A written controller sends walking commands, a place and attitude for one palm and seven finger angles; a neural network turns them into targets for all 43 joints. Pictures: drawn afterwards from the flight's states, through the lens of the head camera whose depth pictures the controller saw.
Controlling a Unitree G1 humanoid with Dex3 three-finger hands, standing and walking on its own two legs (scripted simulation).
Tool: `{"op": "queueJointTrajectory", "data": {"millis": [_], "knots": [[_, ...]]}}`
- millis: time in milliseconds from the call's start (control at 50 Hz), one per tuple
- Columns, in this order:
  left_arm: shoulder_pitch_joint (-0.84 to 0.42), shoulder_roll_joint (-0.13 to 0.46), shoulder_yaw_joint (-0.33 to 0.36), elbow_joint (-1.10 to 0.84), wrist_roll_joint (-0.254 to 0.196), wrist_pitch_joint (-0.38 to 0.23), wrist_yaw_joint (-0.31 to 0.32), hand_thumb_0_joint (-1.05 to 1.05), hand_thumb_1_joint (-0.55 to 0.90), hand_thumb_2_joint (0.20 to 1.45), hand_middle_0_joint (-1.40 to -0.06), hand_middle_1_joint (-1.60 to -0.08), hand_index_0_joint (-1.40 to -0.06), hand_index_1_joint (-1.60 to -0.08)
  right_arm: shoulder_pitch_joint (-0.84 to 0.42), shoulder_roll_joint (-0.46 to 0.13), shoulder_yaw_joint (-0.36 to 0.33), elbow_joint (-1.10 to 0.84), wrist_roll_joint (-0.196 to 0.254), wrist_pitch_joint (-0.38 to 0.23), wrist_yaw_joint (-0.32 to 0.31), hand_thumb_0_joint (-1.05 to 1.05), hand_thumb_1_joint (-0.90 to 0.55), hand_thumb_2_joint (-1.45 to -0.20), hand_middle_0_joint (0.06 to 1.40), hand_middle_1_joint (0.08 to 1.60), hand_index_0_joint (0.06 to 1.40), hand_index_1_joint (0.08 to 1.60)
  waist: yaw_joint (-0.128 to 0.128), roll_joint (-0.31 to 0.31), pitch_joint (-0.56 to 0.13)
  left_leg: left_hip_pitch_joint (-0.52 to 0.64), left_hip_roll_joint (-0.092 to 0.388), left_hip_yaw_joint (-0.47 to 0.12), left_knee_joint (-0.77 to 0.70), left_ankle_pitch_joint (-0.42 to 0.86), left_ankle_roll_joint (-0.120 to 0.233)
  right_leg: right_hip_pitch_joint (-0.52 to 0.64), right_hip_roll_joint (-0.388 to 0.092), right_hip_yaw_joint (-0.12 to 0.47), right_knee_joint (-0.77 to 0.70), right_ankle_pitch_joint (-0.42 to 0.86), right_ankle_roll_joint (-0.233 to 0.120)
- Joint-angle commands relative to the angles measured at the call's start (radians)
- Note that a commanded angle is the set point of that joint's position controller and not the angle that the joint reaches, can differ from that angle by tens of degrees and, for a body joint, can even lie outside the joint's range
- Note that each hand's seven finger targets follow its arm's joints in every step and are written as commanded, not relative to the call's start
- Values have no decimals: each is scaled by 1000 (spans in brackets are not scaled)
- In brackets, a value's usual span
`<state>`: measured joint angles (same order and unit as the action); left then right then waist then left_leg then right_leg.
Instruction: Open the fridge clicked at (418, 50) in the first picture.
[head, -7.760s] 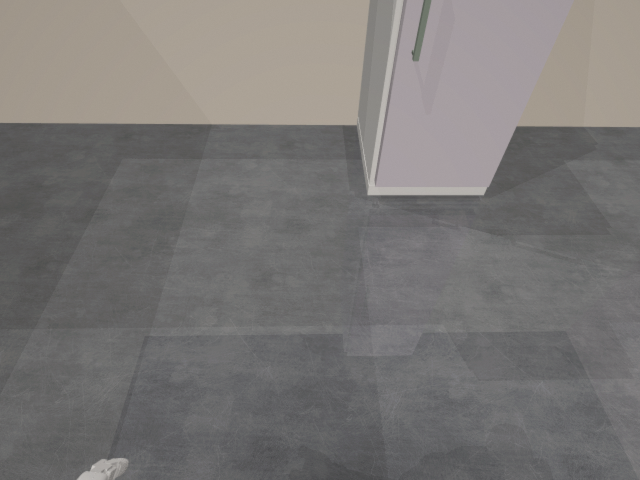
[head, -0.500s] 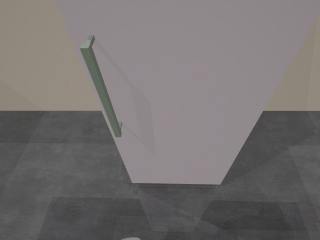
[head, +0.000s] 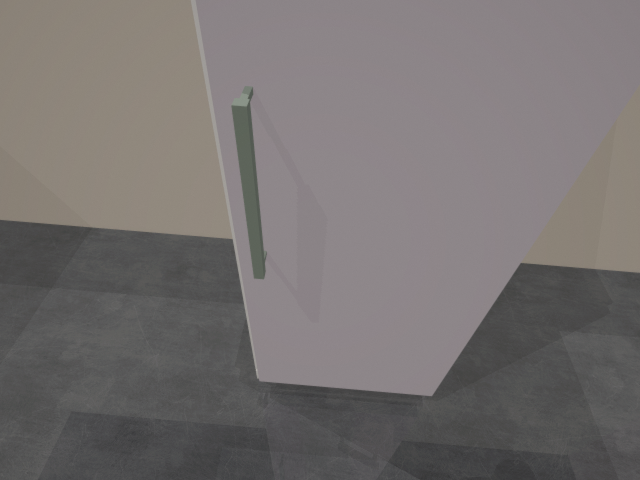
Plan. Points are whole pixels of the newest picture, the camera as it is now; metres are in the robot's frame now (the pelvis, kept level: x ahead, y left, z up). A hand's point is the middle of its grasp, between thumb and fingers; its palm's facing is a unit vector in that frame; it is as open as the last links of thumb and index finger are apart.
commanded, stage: come to a stop and stand still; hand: left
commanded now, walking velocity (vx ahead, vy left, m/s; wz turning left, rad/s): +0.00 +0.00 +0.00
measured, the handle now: (254, 198) +0.49 +0.15 +0.08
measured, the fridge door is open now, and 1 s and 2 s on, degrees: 0 0 0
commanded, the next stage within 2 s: look again from close up in 0.68 s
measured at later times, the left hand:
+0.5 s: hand out of the picture +0.03 +0.15 -0.17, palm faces +0.04 -0.97 -0.24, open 7.3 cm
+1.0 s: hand out of the picture +0.02 +0.15 -0.17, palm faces +0.04 -0.97 -0.22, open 7.3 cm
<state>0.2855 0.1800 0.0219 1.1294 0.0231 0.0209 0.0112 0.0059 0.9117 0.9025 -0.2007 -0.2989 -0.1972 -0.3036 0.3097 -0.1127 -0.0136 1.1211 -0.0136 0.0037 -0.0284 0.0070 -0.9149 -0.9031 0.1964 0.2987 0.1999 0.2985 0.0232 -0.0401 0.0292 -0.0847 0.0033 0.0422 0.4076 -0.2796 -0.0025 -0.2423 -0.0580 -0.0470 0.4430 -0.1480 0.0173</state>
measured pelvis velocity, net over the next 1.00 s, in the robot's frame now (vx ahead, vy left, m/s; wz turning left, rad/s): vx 0.01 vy -0.03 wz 0.01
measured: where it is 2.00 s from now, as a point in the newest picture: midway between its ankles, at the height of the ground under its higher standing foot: outside the picture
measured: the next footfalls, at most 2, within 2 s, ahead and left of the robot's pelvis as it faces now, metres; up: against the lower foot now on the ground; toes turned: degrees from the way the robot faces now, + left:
none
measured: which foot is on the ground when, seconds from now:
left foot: down 0.00-1.00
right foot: down 0.00-1.00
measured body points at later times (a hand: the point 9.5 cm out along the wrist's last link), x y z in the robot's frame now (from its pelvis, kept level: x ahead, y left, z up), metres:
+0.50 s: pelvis +0.03 -0.02 +0.00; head +0.03 -0.05 +0.44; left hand +0.03 +0.20 -0.15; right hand +0.02 -0.22 -0.18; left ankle -0.03 +0.12 -0.74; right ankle +0.05 -0.13 -0.74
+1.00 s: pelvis +0.01 -0.03 +0.00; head +0.03 -0.04 +0.45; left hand +0.02 +0.20 -0.15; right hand -0.01 -0.24 -0.17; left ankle -0.03 +0.12 -0.74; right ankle +0.05 -0.13 -0.74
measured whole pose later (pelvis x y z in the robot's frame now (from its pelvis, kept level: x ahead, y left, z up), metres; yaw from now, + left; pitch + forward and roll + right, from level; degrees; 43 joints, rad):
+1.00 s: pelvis +0.01 -0.03 +0.00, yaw +0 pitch -2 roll +1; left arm 0.25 0.14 0.01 1.13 0.01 -0.01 0.03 0.01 0.92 0.90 -0.20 -0.30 -0.20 -0.30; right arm 0.33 -0.14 0.01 1.12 -0.01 -0.02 -0.03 0.00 -0.91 -0.90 0.19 0.30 0.20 0.30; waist 0.00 0.03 0.06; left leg -0.08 0.04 0.02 0.41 -0.30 -0.04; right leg -0.25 -0.02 -0.07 0.48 -0.20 -0.02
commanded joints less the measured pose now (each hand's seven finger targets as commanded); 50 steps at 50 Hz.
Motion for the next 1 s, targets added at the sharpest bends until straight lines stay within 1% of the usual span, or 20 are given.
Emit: {"op": "queueJointTrajectory", "data": {"millis": [0, 40, 60, 80, 100, 120, 140, 180, 220, 280, 340, 400, 440, 500, 700, 740, 780, 840, 880, 980], "knots": [[56, 44, 2, -9, -7, -25, 6, 0, 900, 900, -200, -300, -200, -300, 15, -131, -23, -37, 2, -18, -8, 0, -900, -900, 200, 300, 200, 300, 0, 74, 124, -229, 127, -123, -187, -152, 35, 67, -21, 39, -64, -35, -2], [70, 40, -1, 2, -10, -33, 10, 0, 900, 900, -200, -300, -200, -300, 38, -108, -17, -25, 5, -20, -9, 0, -900, -900, 200, 300, 200, 300, -8, 29, 104, -173, 103, -83, -135, -40, 24, 52, -43, 70, -106, -16, -12], [154, 69, -14, 43, -2, -64, 64, 0, 900, 900, -200, -300, -200, -300, -38, -150, -5, -67, 2, -45, -1, 0, -900, -900, 200, 300, 200, 300, 22, 65, 50, -177, 112, -8, 62, 203, -1, 89, -92, 91, 24, 406, -36], [131, 114, -5, 14, -7, -67, 54, 0, 900, 900, -200, -300, -200, -300, 53, -98, -4, -87, 3, -40, 1, 0, -900, -900, 200, 300, 200, 300, -30, 122, -70, -157, 57, -30, 33, -18, -4, 122, -108, 114, 10, 194, -60], [110, 97, -8, 4, -5, -64, 44, 0, 900, 900, -200, -300, -200, -300, 78, -95, 0, -81, 3, -44, 3, 0, -900, -900, 200, 300, 200, 300, -31, 129, -75, -147, 76, -52, 5, -2, 6, 77, -79, 103, 22, -16, -71], [96, 82, -11, -1, -5, -66, 36, 0, 900, 900, -200, -300, -200, -300, 88, -89, 3, -83, -5, -49, 5, 0, -900, -900, 200, 300, 200, 300, -26, 159, -72, -134, 87, -63, 14, 92, 14, 56, -60, 81, 44, 4, -71], [93, 66, -14, -2, -4, -65, 32, 0, 900, 900, -200, -300, -200, -300, 93, -90, 2, -89, -1, -50, 1, 0, -900, -900, 200, 300, 200, 300, -31, 134, -59, -135, 99, -72, 12, 115, 21, 49, -50, 71, 42, 1, -68], [79, 44, -19, 1, -7, -61, 27, 0, 900, 900, -200, -300, -200, -300, 100, -92, 5, -93, 3, -44, -4, 0, -900, -900, 200, 300, 200, 300, -35, 23, 7, -157, 97, -75, 2, 97, 27, 25, -49, 67, 18, 2, -62], [68, 40, -20, 4, -9, -61, 24, 0, 900, 900, -200, -300, -200, -300, 112, -84, 10, -86, 2, -41, -5, 0, -900, -900, 200, 300, 200, 300, -39, -3, 60, -160, 91, -72, -14, 101, 28, 2, -48, 70, 9, 19, -64], [76, 43, -15, 6, -12, -62, 25, 0, 900, 900, -200, -300, -200, -300, 109, -85, 13, -76, 2, -44, -7, 0, -900, -900, 200, 300, 200, 300, -32, 31, 60, -151, 82, -64, -26, 112, 22, 24, -54, 79, 3, 59, -63], [69, 48, -10, 2, -13, -64, 26, 0, 900, 900, -200, -300, -200, -300, 116, -86, 15, -63, 0, -43, -7, 0, -900, -900, 200, 300, 200, 300, -31, -10, 62, -142, 78, -60, -35, 115, 20, 39, -58, 79, -4, 90, -65], [60, 55, -5, -3, -14, -63, 26, 0, 900, 900, -200, -300, -200, -300, 113, -84, 13, -55, -1, -41, -7, 0, -900, -900, 200, 300, 200, 300, -28, -10, 54, -132, 75, -50, -38, 106, 15, 50, -66, 83, -19, 95, -67], [50, 61, -2, -7, -15, -63, 26, 0, 900, 900, -200, -300, -200, -300, 108, -84, 13, -49, -3, -41, -8, 0, -900, -900, 200, 300, 200, 300, -26, 38, 48, -127, 76, -50, -43, 124, 14, 63, -64, 85, -16, 117, -69], [42, 73, 2, -13, -15, -62, 25, 0, 900, 900, -200, -300, -200, -300, 108, -85, 12, -42, -3, -39, -7, 0, -900, -900, 200, 300, 200, 300, -23, 23, 37, -127, 76, -43, -45, 114, 9, 79, -71, 87, -26, 127, -72], [8, 88, 8, -34, -15, -53, 21, 0, 900, 900, -200, -300, -200, -300, 108, -92, 12, -29, -3, -33, -5, 0, -900, -900, 200, 300, 200, 300, -22, 35, 49, -132, 79, -42, -64, 77, 7, 69, -70, 93, -68, 5, -71], [5, 89, 8, -36, -15, -54, 20, 0, 900, 900, -200, -300, -200, -300, 108, -98, 12, -29, -3, -36, -5, 0, -900, -900, 200, 300, 200, 300, -21, 47, 38, -127, 85, -45, -66, 99, 8, 83, -67, 83, -56, 35, -69], [5, 90, 10, -35, -15, -54, 20, 0, 900, 900, -200, -300, -200, -300, 109, -100, 12, -26, -2, -36, -6, 0, -900, -900, 200, 300, 200, 300, -21, 27, 31, -128, 85, -45, -68, 98, 6, 92, -69, 84, -56, 44, -69], [2, 86, 8, -35, -14, -51, 20, 0, 900, 900, -200, -300, -200, -300, 105, -102, 13, -24, -3, -36, -7, 0, -900, -900, 200, 300, 200, 300, -19, 66, 44, -133, 89, -49, -77, 99, 8, 85, -63, 79, -53, 29, -67], [5, 86, 7, -32, -14, -50, 19, 0, 900, 900, -200, -300, -200, -300, 106, -102, 13, -24, -2, -36, -7, 0, -900, -900, 200, 300, 200, 300, -19, 44, 48, -136, 89, -48, -80, 88, 8, 82, -63, 82, -57, 16, -66], [13, 83, 6, -29, -14, -49, 20, 0, 900, 900, -200, -300, -200, -300, 105, -101, 12, -20, -1, -35, -7, 0, -900, -900, 200, 300, 200, 300, -18, 49, 44, -132, 90, -46, -80, 79, 9, 79, -63, 79, -60, -1, -64]]}}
